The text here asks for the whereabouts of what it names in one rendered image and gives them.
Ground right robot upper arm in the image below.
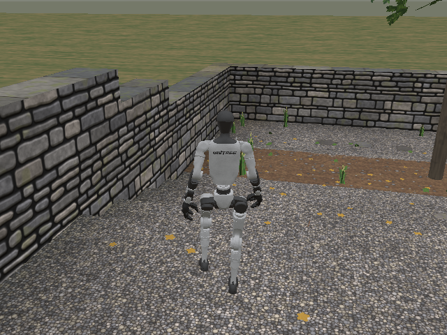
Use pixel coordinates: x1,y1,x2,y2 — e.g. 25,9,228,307
239,141,257,179

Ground humanoid robot head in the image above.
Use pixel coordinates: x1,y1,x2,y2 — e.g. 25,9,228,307
213,110,237,144

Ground left robot upper arm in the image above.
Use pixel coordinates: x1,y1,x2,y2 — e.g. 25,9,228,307
192,140,210,180

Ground right robot forearm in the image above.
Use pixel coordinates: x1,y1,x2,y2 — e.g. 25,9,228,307
250,169,262,195

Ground right robot thigh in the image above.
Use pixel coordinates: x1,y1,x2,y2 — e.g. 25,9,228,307
230,195,248,251

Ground left robot forearm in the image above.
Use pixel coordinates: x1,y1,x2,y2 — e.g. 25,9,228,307
184,169,198,204

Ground left robot hand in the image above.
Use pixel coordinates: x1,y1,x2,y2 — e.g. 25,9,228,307
182,202,198,221

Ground right robot hand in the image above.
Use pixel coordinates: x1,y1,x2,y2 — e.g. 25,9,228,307
247,193,263,208

